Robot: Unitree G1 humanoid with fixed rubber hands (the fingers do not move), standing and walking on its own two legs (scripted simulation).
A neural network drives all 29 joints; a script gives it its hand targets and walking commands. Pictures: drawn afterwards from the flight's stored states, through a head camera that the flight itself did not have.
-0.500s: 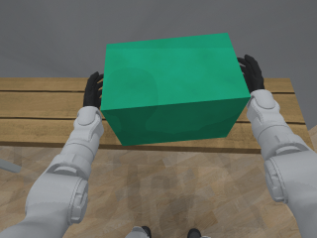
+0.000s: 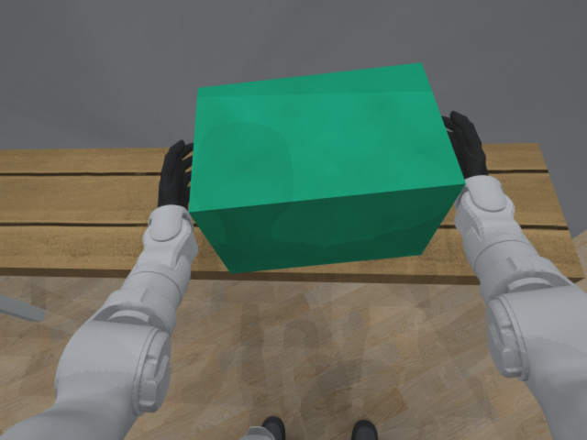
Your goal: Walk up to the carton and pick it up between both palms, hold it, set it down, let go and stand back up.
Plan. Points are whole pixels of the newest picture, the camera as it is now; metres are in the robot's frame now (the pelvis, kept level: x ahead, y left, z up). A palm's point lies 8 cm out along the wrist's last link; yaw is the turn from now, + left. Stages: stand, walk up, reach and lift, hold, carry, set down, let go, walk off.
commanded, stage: reach and lift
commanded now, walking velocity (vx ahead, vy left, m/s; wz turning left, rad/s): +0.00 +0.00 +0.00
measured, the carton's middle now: (317, 177) +0.50 +0.04 +0.00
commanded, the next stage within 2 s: none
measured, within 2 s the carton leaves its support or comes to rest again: neither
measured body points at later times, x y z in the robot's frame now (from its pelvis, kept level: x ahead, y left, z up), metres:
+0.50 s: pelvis +0.01 +0.00 +0.02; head +0.17 -0.01 +0.44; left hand +0.43 +0.23 +0.02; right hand +0.50 -0.16 +0.03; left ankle +0.01 +0.14 -0.71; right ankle +0.04 -0.11 -0.71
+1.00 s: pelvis +0.01 +0.00 +0.02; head +0.19 -0.01 +0.43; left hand +0.43 +0.23 +0.01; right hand +0.50 -0.16 +0.02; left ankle +0.01 +0.14 -0.71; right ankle +0.04 -0.11 -0.71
